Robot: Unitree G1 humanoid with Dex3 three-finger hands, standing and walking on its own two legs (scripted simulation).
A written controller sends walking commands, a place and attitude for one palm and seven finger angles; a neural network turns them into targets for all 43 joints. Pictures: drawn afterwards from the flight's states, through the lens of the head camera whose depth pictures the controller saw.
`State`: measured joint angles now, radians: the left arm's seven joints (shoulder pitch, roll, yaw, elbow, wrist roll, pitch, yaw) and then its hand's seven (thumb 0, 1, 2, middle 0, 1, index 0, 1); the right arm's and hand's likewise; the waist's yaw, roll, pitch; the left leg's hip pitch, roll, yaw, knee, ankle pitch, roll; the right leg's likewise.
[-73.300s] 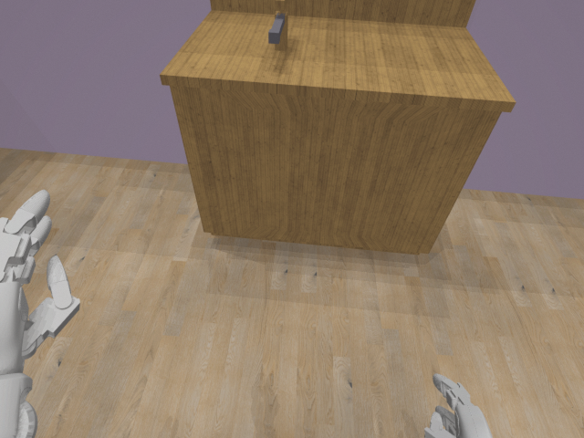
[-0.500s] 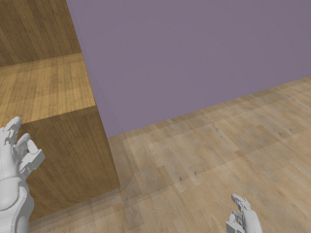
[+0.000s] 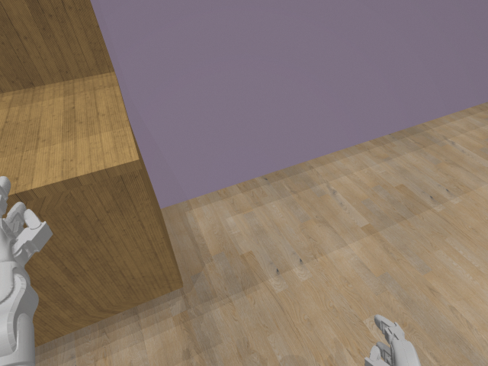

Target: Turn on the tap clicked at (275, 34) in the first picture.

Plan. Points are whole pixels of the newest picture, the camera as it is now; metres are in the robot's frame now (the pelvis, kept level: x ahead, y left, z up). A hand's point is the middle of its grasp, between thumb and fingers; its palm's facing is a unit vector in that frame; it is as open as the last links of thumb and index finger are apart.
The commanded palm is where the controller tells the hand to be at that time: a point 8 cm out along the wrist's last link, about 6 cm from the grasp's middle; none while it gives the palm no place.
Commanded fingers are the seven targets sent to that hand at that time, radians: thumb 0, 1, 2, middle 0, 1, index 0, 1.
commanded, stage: reach beside the lever's end, fingers flat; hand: left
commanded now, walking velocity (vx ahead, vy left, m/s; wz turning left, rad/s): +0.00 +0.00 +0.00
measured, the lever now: out of the picture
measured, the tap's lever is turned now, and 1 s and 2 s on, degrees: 73 73 73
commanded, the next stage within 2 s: push the lever round in 0.90 s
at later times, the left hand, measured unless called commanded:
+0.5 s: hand (47, 211) +0.30 +0.36 +0.12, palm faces +0.62 -0.78 -0.09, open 7.8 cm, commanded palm +0.25 +0.39 +0.12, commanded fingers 0.00 0.90 0.90 -0.15 -0.15 -0.15 -0.15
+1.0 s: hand (32, 220) +0.28 +0.38 +0.12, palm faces +0.63 -0.78 -0.07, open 7.8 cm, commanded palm +0.24 +0.40 +0.12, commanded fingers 0.00 0.90 0.90 -0.15 -0.15 -0.15 -0.15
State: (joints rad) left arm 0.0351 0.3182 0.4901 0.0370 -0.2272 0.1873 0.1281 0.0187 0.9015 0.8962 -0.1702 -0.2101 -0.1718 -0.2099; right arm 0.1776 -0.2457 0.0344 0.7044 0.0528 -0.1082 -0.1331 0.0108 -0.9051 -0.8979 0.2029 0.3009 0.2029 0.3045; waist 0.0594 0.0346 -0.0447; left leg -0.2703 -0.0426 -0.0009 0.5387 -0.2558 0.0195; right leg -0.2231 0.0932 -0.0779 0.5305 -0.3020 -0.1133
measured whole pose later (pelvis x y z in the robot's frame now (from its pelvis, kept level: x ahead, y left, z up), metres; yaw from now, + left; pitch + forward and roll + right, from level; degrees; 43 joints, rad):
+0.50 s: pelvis +0.00 +0.01 +0.00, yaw +0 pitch +3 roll +0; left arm -0.17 0.39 0.53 0.36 -0.19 0.05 0.08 0.02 0.90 0.90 -0.15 -0.16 -0.15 -0.15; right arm 0.21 -0.26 0.03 0.70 0.05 -0.10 -0.13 0.01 -0.90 -0.90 0.20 0.30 0.20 0.30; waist 0.04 0.03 -0.05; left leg -0.37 -0.05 0.01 0.60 -0.27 0.04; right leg -0.32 0.09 -0.08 0.59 -0.32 -0.11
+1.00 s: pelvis +0.00 +0.03 +0.00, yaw +0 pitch +2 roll +0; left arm -0.09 0.35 0.52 0.26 -0.20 0.04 0.08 0.02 0.90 0.90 -0.15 -0.15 -0.15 -0.15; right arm 0.20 -0.26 0.02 0.69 0.05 -0.09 -0.13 0.01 -0.91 -0.90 0.20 0.30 0.20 0.30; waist 0.06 0.03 -0.05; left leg -0.34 -0.07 0.01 0.59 -0.27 0.06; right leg -0.29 0.07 -0.08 0.57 -0.32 -0.08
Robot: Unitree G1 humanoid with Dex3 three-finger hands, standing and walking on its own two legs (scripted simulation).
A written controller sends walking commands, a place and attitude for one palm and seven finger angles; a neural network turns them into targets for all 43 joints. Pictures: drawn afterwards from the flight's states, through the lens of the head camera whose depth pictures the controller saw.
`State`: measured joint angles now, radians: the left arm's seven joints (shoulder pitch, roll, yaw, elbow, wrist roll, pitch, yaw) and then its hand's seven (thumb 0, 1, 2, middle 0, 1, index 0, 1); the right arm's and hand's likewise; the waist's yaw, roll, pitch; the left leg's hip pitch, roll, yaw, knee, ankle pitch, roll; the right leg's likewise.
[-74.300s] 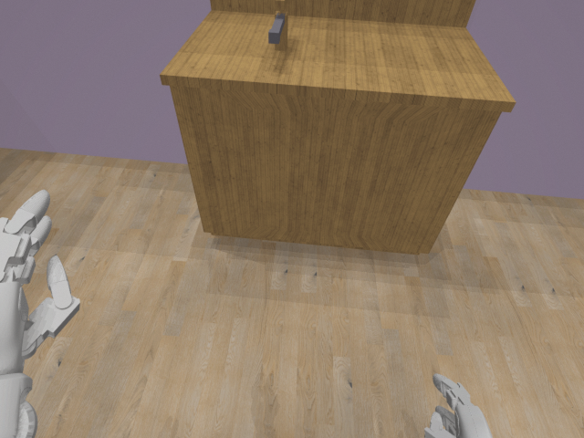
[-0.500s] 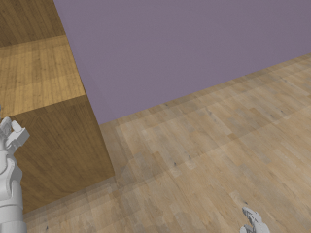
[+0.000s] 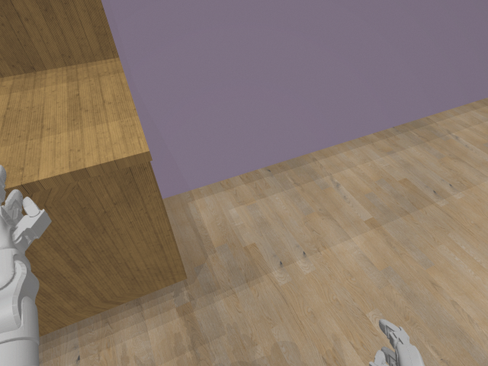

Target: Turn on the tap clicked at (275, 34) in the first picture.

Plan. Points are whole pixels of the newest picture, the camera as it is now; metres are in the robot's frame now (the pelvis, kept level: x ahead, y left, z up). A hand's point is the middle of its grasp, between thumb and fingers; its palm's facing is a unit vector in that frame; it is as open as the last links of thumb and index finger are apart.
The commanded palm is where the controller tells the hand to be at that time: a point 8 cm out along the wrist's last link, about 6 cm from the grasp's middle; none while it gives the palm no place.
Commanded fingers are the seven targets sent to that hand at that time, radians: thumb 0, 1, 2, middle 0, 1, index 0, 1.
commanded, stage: push the lever round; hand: left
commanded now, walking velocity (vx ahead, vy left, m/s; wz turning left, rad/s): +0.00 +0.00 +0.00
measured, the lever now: out of the picture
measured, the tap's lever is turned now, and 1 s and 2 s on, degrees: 73 73 73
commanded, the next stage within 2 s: none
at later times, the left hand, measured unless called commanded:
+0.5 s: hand (70, 207) +0.30 +0.31 +0.12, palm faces +0.59 -0.80 -0.06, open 7.8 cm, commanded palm +0.25 +0.34 +0.13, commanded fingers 0.00 0.90 0.90 -0.15 -0.15 -0.15 -0.15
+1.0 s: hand (92, 202) +0.31 +0.28 +0.12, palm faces +0.63 -0.77 -0.05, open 7.8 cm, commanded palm +0.27 +0.31 +0.13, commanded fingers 0.00 0.90 0.90 -0.15 -0.15 -0.15 -0.15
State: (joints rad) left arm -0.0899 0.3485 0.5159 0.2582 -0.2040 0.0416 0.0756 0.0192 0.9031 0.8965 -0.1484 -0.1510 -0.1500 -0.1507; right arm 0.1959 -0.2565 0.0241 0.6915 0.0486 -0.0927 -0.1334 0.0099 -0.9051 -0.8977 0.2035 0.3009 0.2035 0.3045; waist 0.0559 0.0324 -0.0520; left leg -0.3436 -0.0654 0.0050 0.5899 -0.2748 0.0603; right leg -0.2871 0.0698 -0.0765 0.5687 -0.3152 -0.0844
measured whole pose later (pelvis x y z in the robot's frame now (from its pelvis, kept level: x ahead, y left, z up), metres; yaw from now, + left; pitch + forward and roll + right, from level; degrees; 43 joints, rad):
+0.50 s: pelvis +0.00 +0.00 +0.00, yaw -1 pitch +1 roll +0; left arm -0.10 0.29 0.44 0.20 -0.18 0.08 0.16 0.02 0.90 0.90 -0.15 -0.15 -0.15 -0.15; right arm 0.21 -0.25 0.03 0.70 0.04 -0.08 -0.12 0.01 -0.90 -0.90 0.20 0.30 0.20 0.30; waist 0.04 0.03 -0.04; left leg -0.31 -0.07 0.02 0.56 -0.26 0.06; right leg -0.26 0.07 -0.06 0.54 -0.30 -0.08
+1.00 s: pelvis +0.00 -0.01 +0.00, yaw -1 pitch +1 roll +0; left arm -0.13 0.22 0.39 0.18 -0.15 0.11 0.27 0.02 0.90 0.90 -0.15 -0.15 -0.15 -0.15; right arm 0.18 -0.24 0.02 0.70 0.03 -0.06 -0.12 0.01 -0.91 -0.90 0.20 0.30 0.20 0.30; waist 0.04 0.03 -0.04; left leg -0.30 -0.06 0.01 0.55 -0.26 0.05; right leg -0.25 0.08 -0.07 0.54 -0.30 -0.09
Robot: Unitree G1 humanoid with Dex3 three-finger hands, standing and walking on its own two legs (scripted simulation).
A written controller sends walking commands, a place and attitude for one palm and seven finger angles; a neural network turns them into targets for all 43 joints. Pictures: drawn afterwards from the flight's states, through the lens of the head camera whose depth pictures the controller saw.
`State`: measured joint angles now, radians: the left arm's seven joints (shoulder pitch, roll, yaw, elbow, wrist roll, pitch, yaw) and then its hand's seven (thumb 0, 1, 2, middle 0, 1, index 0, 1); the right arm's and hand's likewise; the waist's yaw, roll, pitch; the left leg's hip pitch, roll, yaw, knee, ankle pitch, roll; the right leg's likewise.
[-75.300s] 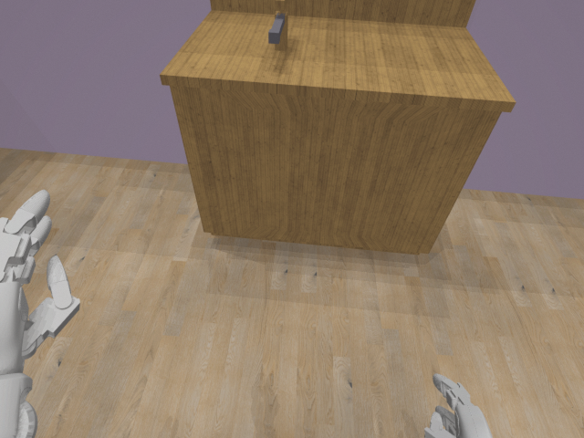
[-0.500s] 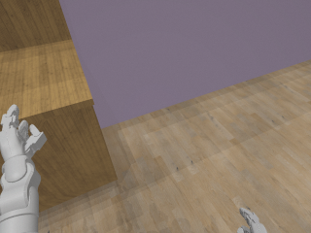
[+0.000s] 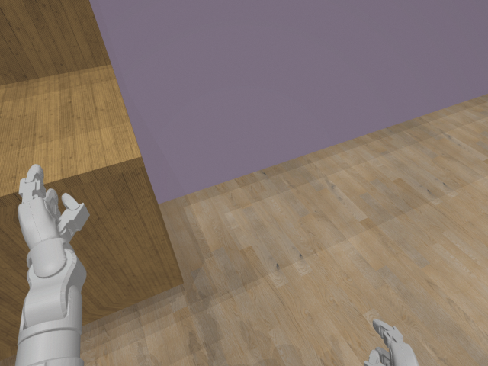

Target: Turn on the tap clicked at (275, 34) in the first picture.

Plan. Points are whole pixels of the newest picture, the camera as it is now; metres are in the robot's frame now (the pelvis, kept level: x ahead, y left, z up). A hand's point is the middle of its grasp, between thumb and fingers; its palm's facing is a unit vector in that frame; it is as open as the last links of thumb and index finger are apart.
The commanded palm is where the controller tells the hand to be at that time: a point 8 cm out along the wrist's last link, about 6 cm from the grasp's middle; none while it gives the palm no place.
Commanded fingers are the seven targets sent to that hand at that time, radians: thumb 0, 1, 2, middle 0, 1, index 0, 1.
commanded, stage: push the lever round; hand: left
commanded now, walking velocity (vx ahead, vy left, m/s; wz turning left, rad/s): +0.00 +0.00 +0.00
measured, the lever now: out of the picture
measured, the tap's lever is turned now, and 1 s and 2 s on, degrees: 73 73 73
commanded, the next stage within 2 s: none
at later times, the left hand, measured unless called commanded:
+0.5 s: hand (109, 202) +0.32 +0.25 +0.12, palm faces +0.71 -0.70 -0.05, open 7.8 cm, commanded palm +0.28 +0.28 +0.12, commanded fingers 0.00 0.90 0.90 -0.15 -0.15 -0.15 -0.15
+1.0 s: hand (141, 185) +0.37 +0.22 +0.12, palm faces +0.77 -0.64 -0.08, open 7.8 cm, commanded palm +0.32 +0.24 +0.12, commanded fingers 0.00 0.90 0.90 -0.15 -0.15 -0.15 -0.15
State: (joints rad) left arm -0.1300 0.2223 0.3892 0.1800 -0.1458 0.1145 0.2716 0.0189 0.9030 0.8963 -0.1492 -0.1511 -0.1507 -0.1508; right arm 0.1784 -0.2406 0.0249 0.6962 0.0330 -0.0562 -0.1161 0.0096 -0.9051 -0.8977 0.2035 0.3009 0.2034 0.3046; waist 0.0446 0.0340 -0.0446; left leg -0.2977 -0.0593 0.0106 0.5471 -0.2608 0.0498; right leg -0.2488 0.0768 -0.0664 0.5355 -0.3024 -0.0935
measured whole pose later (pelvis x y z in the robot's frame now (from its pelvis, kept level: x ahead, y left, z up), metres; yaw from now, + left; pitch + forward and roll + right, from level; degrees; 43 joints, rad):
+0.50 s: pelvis +0.00 -0.01 +0.00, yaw +0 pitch +0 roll +1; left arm -0.16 0.13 0.31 0.14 -0.09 0.18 0.47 0.02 0.90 0.90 -0.15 -0.15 -0.15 -0.15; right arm 0.16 -0.23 0.02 0.71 0.02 0.00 -0.10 0.01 -0.91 -0.90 0.20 0.30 0.20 0.30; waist 0.03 0.03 -0.06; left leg -0.28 -0.05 0.00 0.53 -0.26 0.03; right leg -0.23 0.08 -0.07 0.52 -0.30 -0.11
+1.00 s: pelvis +0.00 -0.01 +0.00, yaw +1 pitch +3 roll +1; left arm -0.40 0.05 0.27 0.33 0.00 0.23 0.70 0.02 0.90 0.90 -0.15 -0.15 -0.15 -0.15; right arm 0.16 -0.21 0.01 0.75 -0.01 0.02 -0.06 0.01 -0.91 -0.90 0.20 0.30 0.20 0.30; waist 0.00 0.04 -0.09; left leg -0.36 -0.06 -0.01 0.57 -0.26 0.03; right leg -0.30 0.08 -0.09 0.56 -0.31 -0.11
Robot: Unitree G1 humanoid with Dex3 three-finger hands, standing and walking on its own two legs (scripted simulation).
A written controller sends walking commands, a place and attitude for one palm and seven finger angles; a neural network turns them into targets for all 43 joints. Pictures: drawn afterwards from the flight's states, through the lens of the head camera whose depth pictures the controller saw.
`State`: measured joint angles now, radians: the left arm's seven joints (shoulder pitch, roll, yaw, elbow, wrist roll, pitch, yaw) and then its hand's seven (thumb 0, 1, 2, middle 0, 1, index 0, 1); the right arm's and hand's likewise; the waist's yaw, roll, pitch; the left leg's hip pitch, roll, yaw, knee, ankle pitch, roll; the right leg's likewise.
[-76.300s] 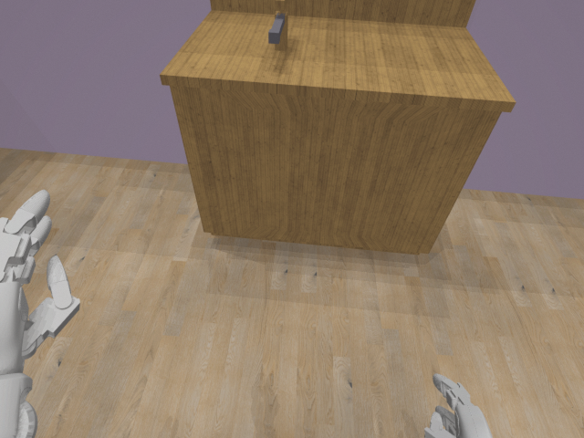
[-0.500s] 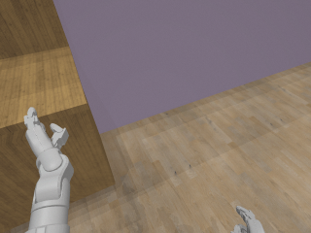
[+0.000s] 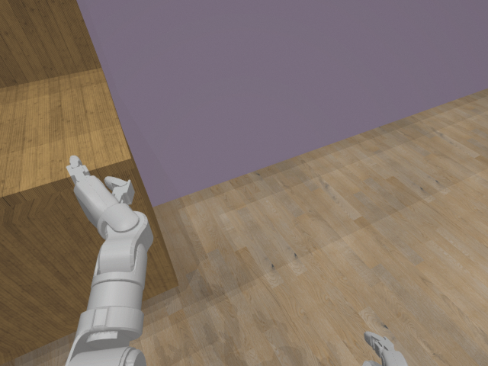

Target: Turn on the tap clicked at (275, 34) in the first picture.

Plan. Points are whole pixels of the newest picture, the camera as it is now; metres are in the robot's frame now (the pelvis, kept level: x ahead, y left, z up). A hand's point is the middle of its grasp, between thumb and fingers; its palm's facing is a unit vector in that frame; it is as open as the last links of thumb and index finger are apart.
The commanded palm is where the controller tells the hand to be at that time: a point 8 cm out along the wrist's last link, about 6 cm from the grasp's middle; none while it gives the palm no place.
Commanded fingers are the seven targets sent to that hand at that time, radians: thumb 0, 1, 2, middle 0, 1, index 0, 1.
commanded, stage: push the lever round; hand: left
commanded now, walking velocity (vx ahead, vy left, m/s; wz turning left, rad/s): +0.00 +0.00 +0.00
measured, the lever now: out of the picture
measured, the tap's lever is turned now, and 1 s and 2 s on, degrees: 73 73 73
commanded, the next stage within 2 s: lift the hand up off the lever in 1.32 s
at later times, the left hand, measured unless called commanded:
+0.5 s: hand (152, 170) +0.42 +0.20 +0.11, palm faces +0.80 -0.57 -0.16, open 7.8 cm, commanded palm +0.37 +0.22 +0.13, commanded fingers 0.00 0.90 0.90 -0.15 -0.15 -0.15 -0.15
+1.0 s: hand (158, 157) +0.46 +0.19 +0.12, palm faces +0.84 -0.50 -0.20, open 7.8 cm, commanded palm +0.40 +0.21 +0.13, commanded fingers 0.00 0.90 0.90 -0.15 -0.15 -0.15 -0.15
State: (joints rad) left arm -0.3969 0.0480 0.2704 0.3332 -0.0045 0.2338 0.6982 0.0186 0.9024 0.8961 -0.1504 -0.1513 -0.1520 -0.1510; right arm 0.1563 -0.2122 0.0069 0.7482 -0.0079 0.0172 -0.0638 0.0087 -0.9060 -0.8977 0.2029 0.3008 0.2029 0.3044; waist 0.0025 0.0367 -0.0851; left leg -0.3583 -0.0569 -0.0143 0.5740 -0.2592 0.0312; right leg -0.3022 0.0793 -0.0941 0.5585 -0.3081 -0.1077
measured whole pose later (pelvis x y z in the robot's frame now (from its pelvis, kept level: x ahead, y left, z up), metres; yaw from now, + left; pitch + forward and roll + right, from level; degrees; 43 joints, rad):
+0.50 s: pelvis +0.00 -0.01 -0.01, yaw +0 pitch +7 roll +1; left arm -0.66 0.02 0.35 0.59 0.07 0.27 0.87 0.02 0.90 0.90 -0.15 -0.15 -0.15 -0.15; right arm 0.19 -0.21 -0.02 0.79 -0.04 -0.02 0.00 0.01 -0.91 -0.90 0.20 0.30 0.20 0.30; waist -0.03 0.04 -0.13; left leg -0.49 -0.05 -0.02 0.64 -0.28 0.02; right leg -0.43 0.08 -0.11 0.63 -0.34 -0.12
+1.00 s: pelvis +0.01 -0.04 -0.01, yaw +1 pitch +11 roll +2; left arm -0.79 0.12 0.47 0.74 0.11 0.25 0.88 0.02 0.90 0.90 -0.15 -0.15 -0.15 -0.15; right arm 0.26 -0.24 -0.03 0.80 -0.05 -0.04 0.02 0.01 -0.91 -0.90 0.20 0.30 0.20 0.30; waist -0.07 0.03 -0.15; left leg -0.55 -0.04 -0.03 0.65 -0.29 -0.02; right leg -0.50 0.10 -0.12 0.65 -0.35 -0.14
